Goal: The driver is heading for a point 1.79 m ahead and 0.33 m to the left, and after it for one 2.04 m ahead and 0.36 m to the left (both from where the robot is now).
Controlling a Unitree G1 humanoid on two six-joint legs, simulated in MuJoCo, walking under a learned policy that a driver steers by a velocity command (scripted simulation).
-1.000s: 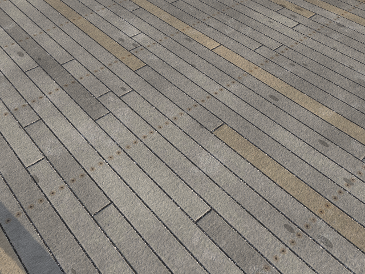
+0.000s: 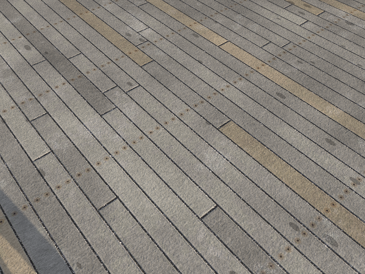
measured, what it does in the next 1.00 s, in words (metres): walks ahead: right foot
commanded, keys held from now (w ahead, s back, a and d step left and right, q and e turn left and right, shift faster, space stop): no key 0.02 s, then w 0.98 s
